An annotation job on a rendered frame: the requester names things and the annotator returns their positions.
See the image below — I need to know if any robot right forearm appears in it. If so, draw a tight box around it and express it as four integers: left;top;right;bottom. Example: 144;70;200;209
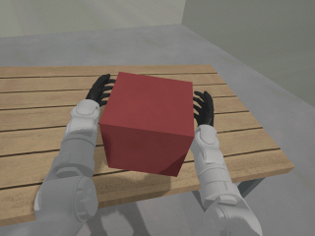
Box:
190;124;263;234

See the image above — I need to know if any left robot hand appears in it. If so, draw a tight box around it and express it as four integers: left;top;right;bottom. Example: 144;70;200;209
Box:
86;74;116;107

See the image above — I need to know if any right robot upper arm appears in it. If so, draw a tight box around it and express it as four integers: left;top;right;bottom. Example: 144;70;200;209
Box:
202;205;263;236

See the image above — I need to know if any table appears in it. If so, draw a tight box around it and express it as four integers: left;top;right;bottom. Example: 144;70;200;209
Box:
0;64;295;227

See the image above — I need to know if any carton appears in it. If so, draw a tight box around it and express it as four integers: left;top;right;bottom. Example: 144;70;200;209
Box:
98;72;195;177

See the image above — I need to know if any right robot hand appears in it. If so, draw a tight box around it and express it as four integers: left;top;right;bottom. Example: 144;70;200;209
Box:
193;90;215;127

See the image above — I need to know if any robot left forearm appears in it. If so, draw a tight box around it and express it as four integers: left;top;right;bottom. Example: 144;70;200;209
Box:
33;99;100;218

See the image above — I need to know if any left robot upper arm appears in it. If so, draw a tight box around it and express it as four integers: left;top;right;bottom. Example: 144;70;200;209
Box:
5;175;98;236

